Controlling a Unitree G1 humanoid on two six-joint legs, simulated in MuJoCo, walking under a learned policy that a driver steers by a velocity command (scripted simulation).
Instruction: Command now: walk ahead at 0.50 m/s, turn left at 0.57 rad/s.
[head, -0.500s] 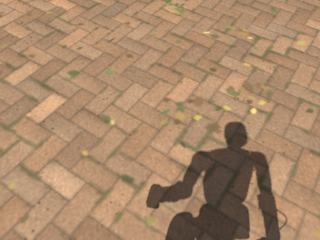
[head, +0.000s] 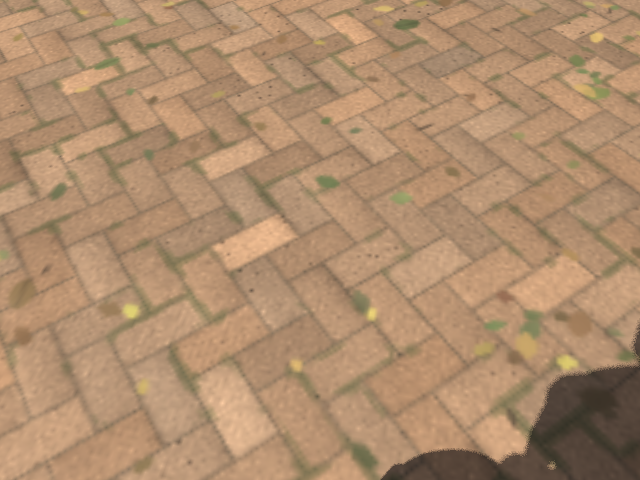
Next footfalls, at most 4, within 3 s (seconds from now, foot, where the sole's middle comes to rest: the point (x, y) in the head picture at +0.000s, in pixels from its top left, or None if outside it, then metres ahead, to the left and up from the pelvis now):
0.16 left None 0.23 0.11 -0.78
0.70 right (335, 429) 0.59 0.05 -0.78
1.24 left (184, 388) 0.67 0.39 -0.78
1.78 right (143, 272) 1.00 0.56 -0.78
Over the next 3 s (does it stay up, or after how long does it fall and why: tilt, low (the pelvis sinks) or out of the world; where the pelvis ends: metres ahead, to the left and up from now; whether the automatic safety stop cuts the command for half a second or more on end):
stays up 0.96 1.11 -0.01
